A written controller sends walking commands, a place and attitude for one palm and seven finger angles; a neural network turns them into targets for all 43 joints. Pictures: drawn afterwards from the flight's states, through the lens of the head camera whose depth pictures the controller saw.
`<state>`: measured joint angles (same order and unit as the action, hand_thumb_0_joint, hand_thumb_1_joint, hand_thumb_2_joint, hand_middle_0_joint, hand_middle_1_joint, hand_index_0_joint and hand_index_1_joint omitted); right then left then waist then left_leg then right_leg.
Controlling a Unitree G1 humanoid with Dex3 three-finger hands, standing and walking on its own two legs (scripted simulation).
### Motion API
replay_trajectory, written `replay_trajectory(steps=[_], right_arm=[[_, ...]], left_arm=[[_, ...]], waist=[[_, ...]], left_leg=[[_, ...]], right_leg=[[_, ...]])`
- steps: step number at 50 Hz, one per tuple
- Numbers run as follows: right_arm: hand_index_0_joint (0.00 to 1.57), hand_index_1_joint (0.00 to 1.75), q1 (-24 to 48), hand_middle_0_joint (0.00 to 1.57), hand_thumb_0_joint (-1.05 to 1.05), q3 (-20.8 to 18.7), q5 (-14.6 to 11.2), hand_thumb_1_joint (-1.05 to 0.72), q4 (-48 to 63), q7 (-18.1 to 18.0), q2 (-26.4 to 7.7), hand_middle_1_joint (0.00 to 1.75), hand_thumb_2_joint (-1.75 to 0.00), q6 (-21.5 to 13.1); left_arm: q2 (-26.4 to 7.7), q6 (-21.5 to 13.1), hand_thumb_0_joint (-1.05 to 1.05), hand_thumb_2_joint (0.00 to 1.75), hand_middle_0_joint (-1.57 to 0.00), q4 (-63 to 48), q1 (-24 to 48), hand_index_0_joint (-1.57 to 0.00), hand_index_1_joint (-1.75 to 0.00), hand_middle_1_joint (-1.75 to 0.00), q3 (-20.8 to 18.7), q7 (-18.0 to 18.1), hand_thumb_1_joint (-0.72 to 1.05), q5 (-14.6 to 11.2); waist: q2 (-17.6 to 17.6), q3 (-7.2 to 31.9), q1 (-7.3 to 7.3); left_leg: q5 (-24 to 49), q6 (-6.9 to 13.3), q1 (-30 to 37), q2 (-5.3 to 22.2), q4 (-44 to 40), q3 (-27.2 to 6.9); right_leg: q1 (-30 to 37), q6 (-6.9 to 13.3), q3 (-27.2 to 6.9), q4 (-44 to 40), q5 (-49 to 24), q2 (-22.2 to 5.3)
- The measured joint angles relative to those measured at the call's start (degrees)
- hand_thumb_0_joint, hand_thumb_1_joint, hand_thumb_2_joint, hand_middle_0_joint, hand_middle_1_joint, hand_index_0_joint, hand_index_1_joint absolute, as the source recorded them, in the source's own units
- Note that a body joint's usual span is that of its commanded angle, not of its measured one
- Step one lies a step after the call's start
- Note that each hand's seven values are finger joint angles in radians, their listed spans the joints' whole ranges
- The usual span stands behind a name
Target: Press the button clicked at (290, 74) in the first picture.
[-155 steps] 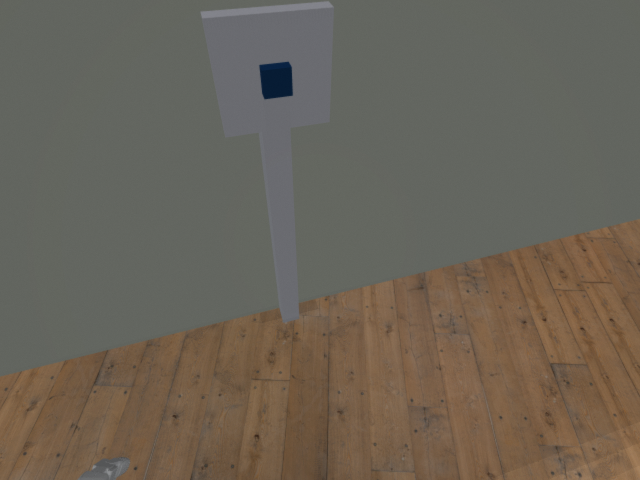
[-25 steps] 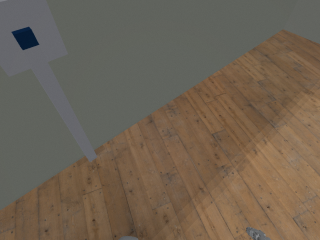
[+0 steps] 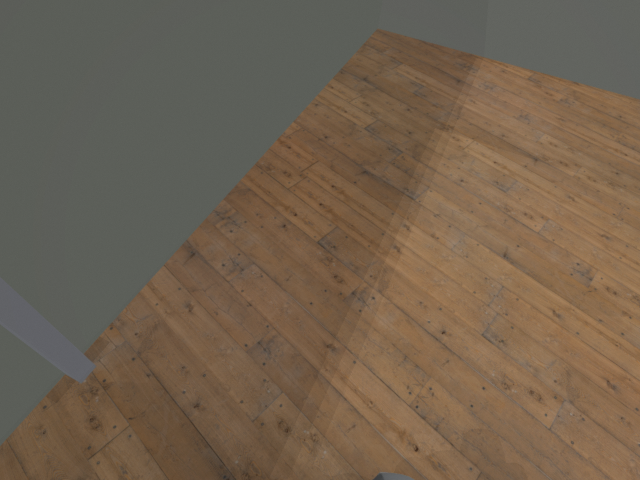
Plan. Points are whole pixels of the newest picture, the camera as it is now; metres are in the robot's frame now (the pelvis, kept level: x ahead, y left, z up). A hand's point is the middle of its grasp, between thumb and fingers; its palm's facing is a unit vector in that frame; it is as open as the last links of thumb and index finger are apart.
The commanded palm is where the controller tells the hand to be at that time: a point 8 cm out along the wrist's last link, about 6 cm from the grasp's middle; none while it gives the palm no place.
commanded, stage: walk to a spot facing it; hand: left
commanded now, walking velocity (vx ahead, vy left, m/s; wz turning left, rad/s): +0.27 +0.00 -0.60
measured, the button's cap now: out of the picture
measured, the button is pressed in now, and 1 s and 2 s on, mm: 0 0 0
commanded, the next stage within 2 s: turn to face it in 1.28 s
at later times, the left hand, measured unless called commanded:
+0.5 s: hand out of the picture +0.12 +0.15 -0.18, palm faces -0.18 -0.97 -0.18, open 7.3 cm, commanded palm none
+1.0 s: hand (268, 284) +0.47 +0.11 -0.17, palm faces -0.47 -0.87 -0.18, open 7.3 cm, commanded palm none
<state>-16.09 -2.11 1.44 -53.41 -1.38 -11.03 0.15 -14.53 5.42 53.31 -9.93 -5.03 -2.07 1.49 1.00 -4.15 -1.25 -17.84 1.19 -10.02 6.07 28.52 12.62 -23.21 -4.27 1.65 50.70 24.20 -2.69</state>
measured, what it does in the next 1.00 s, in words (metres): walks ahead, turning right: right foot, then left foot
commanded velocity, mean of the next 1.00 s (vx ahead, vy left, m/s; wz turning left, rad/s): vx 0.24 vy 0.00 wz -0.54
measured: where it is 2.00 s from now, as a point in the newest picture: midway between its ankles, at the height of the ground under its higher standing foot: (341, 425)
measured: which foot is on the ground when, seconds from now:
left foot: down 0.00-0.12, up 0.14-0.56, down 0.58-1.00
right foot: up 0.00-0.10, down 0.12-0.60, up 0.62-1.00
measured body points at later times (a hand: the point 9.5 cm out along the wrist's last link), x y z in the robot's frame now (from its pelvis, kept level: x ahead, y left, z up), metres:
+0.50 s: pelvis +0.11 -0.03 +0.00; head +0.13 -0.03 +0.44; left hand +0.13 +0.20 -0.16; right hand +0.14 -0.31 -0.13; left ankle +0.24 +0.07 -0.70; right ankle -0.02 -0.14 -0.74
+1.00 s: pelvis +0.29 -0.02 +0.00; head +0.31 -0.01 +0.45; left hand +0.49 +0.15 -0.15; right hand +0.14 -0.20 -0.14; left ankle +0.28 +0.05 -0.74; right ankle +0.27 -0.17 -0.66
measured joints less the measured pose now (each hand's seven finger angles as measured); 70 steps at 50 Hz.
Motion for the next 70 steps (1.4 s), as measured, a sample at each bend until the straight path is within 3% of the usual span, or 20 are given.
replay_trajectory(steps=[3, 6, 7, 9, 12, 19, 25, 29, 30, 32, 35, 38, 44, 51, 57, 60, 61, 62, 65, 70], right_arm=[[0.2, 0.3, -0.8, 0.2, 0.01, -0.6, 0.2, -0.9, -1.2, 0.3, -1.1, 0.3, -0.9, 0.3], [0.2, 0.3, -2.7, 0.2, 0.01, -1.1, 0.1, -0.9, -2.1, 0.7, -2.6, 0.3, -0.9, 0.6], [0.2, 0.3, -3.0, 0.2, 0.01, -1.3, -0.1, -0.9, -2.7, 0.8, -3.2, 0.3, -0.9, 1.1], [0.2, 0.3, -3.2, 0.2, 0.01, -1.4, 0.0, -0.9, -3.9, 1.1, -3.9, 0.3, -0.9, 2.5], [0.19, 0.3, -2.6, 0.2, 0.01, -1.5, 0.3, -0.91, -4.6, 1.9, -3.8, 0.3, -0.9, 2.9], [0.19, 0.3, 2.4, 0.2, 0.01, -2.0, 0.3, -0.91, -1.3, 2.7, -2.9, 0.3, -0.9, 0.8], [0.19, 0.3, 6.5, 0.2, 0.01, -1.6, 0.0, -0.91, 0.3, 3.1, -1.7, 0.3, -0.9, 0.1], [0.19, 0.3, 8.3, 0.2, 0.01, -0.8, -0.2, -0.91, 1.5, 2.9, -0.7, 0.3, -0.9, -1.7], [0.2, 0.3, 8.8, 0.2, 0.01, -0.5, 0.0, -0.91, 1.6, 2.5, -0.2, 0.3, -0.9, -2.7], [0.2, 0.3, 9.2, 0.2, 0.01, 0.3, 0.2, -0.91, 2.0, 2.0, 0.7, 0.3, -0.9, -3.8], [0.2, 0.3, 7.2, 0.2, 0.01, 0.8, 0.1, -0.91, 1.3, 1.3, 2.0, 0.3, -0.9, -4.1], [0.2, 0.3, 3.7, 0.2, 0.01, 0.7, -0.1, -0.91, -0.6, 0.5, 2.9, 0.3, -0.9, -4.3], [0.2, 0.3, -2.4, 0.2, 0.0, -0.5, -0.7, -0.94, -4.3, -0.5, 1.9, 0.3, -0.9, -4.0], [0.2, 0.3, -6.3, 0.2, 0.01, -0.1, -0.2, -0.92, -6.9, -0.3, 2.9, 0.3, -0.9, -3.0], [0.2, 0.3, -7.2, 0.2, 0.01, -0.3, 0.3, -0.91, -7.5, 0.0, 3.5, 0.3, -0.9, -1.7], [0.2, 0.3, -8.1, 0.2, 0.01, -0.6, -0.2, -0.91, -7.3, 0.5, 3.5, 0.3, -0.9, -0.9], [0.2, 0.3, -7.8, 0.2, 0.01, -0.6, -0.5, -0.91, -7.2, 0.8, 3.3, 0.3, -0.9, -0.3], [0.2, 0.3, -6.8, 0.2, 0.01, -0.6, -0.8, -0.91, -7.0, 0.9, 3.1, 0.3, -0.9, 0.4], [0.2, 0.3, -2.7, 0.2, 0.01, -0.9, -0.9, -0.91, -5.4, 0.5, 2.5, 0.3, -0.9, 1.8], [0.2, 0.3, 5.1, 0.2, 0.01, -1.3, -0.4, -0.91, -1.1, 0.1, 1.0, 0.3, -0.9, 2.0]], left_arm=[[1.2, -0.6, 0.01, 0.9, -0.2, -0.7, 1.6, -0.2, -0.3, -0.3, 0.4, -0.3, 0.91, -0.1], [1.8, -2.0, 0.01, 0.9, -0.2, -1.7, 2.1, -0.2, -0.3, -0.3, 1.0, -0.7, 0.91, 0.2], [2.2, -2.9, 0.01, 0.9, -0.2, -1.7, 2.3, -0.2, -0.3, -0.3, 1.1, -0.4, 0.91, 0.3], [2.9, -4.1, 0.01, 0.9, -0.2, -1.6, 1.9, -0.2, -0.3, -0.3, 1.6, 0.4, 0.91, -0.2], [3.2, -5.4, 0.01, 0.9, -0.21, -1.2, -1.2, -0.21, -0.3, -0.3, 1.8, 1.2, 0.91, -0.4], [3.8, -7.2, 0.01, 0.9, -0.21, 2.6, -8.3, -0.21, -0.3, -0.3, 2.5, 1.5, 0.91, -0.1], [4.4, -7.5, 0.01, 0.9, -0.21, 5.4, -12.7, -0.21, -0.3, -0.3, 2.5, 1.9, 0.91, 0.3], [4.1, -7.1, 0.01, 0.9, -0.21, 7.0, -15.1, -0.21, -0.3, -0.3, 1.9, 2.1, 0.91, 0.3], [3.8, -6.8, 0.01, 0.9, -0.21, 7.6, -15.2, -0.21, -0.3, -0.3, 1.5, 2.0, 0.91, 0.0], [3.2, -5.7, 0.01, 0.9, -0.21, 8.5, -14.1, -0.21, -0.3, -0.3, 0.9, 1.7, 0.91, -0.4], [2.3, -4.9, 0.01, 0.9, -0.21, 8.6, -12.1, -0.2, -0.3, -0.3, 0.0, 1.1, 0.91, 0.0], [1.4, -4.4, 0.01, 0.9, -0.2, 6.6, -9.1, -0.2, -0.3, -0.3, -0.8, 0.4, 0.91, 0.5], [1.2, -3.6, 0.01, 0.9, -0.2, 2.5, -4.3, -0.2, -0.3, -0.3, -1.9, 0.6, 0.92, 0.7], [2.3, -2.2, 0.01, 0.9, -0.2, 1.3, 0.4, -0.2, -0.3, -0.3, -1.4, 0.6, 0.92, 0.6], [4.4, -2.1, 0.01, 0.9, -0.2, 0.3, 4.1, -0.2, -0.3, -0.3, -0.1, 0.6, 0.92, 0.5], [4.9, -3.8, 0.01, 0.9, -0.2, -0.8, 4.9, -0.2, -0.3, -0.3, 0.6, 0.5, 0.91, 0.6], [5.1, -4.8, 0.01, 0.9, -0.2, -1.1, 5.1, -0.2, -0.3, -0.3, 0.8, 0.7, 0.91, 0.6], [5.1, -5.6, 0.01, 0.9, -0.2, -1.3, 5.1, -0.2, -0.3, -0.3, 1.0, 1.0, 0.91, 0.2], [4.9, -5.8, 0.01, 0.9, -0.2, -1.1, 4.3, -0.2, -0.3, -0.3, 1.4, 2.2, 0.91, -0.7], [4.4, -4.9, 0.01, 0.9, -0.21, 0.6, 1.1, -0.21, -0.3, -0.3, 1.4, 3.1, 0.91, -0.5]], waist=[[-1.3, -0.2, -0.75], [-2.8, 1.1, -1.21], [-3.7, 1.3, -1.22], [-4.8, 1.7, -1.32], [-3.8, 3.1, -0.36], [-2.5, 3.3, 0.39], [-1.6, 2.4, 2.84], [0.0, 2.0, 4.47], [0.9, 1.5, 4.27], [2.0, 0.3, 4.31], [2.0, 0.7, 3.68], [1.6, 1.6, 3.19], [1.2, 3.1, 2.29], [0.5, 1.4, -0.01], [-0.7, -1.3, -2.1], [-1.5, -1.7, -2.3], [-1.9, -1.9, -1.65], [-2.1, -2.3, -1.27], [-1.9, -3.2, -0.91], [-1.6, -0.9, -0.09]], left_leg=[[-1.5, -1.1, -0.7, 1.7, 2.4, 2.4], [-4.9, -2.8, -2.7, 4.0, 8.2, 4.2], [-9.0, -3.4, -4.7, 4.8, 13.4, 2.6], [-12.4, -3.9, -9.5, 3.7, 24.9, -3.3], [-6.8, -4.3, -15.1, 2.3, 34.3, -6.8], [4.2, -6.2, -23.2, 2.6, 31.0, -9.4], [5.9, -5.4, -23.2, 1.5, 20.9, -9.1], [4.8, -3.7, -15.9, -1.0, 7.6, -7.9], [6.9, -2.3, -15.0, -1.5, 7.3, -7.1], [4.3, 0.5, -14.2, -1.2, 10.9, -4.9], [2.1, 1.7, -9.0, -0.4, 8.1, -2.1], [3.0, 1.7, -3.9, -0.7, 2.3, -0.1], [2.5, 2.2, 2.3, -2.0, -4.2, 4.4], [-1.6, 1.6, 6.0, -1.8, -3.9, 8.7], [-7.1, -0.6, 7.2, 0.2, 0.7, 12.9], [-10.9, -2.2, 5.0, 3.3, 9.8, 13.6], [-10.6, -3.0, 2.1, 4.6, 17.1, 11.5], [-12.4, -3.8, -1.7, 4.5, 25.6, 7.1], [-11.8, -5.2, -10.7, 2.4, 42.2, -3.5], [-5.7, -6.4, -19.1, 2.5, 40.3, -10.0]], right_leg=[[3.0, 1.2, 1.9, -6.2, 1.0, 0.4], [8.6, 3.3, 3.7, -17.3, -2.5, 1.3], [8.4, 4.3, 3.8, -17.1, -4.2, 2.1], [8.8, 5.7, 3.8, -15.8, -3.8, 3.2], [12.4, 6.3, 2.0, -20.1, -4.6, 3.9], [19.4, 6.3, -2.2, -29.2, -7.1, 4.9], [23.1, 5.0, -4.9, -31.0, -4.7, 5.2], [23.4, 3.4, -7.5, -25.7, 0.8, 4.3], [21.6, 3.8, -8.0, -20.0, 2.9, 3.9], [14.5, 4.9, -7.5, -1.4, 5.1, 4.1], [4.3, 5.4, -3.6, 17.3, -0.3, 3.3], [-3.1, 4.8, -0.6, 21.9, -7.0, 1.2], [-12.8, 2.9, -0.6, 21.3, -15.6, -1.1], [-12.0, 1.8, 2.6, 9.1, -14.7, -2.1], [-5.9, 3.6, 6.0, -4.7, -8.8, -0.4], [-0.1, 6.0, 7.3, -13.0, -10.5, 1.6], [-0.1, 7.9, 7.2, -12.8, -9.6, 2.5], [-0.5, 9.1, 6.8, -11.3, -8.3, 3.1], [1.9, 10.0, 5.6, -12.4, -7.3, 4.4], [5.4, 9.7, 2.3, -19.4, -10.6, 6.1]])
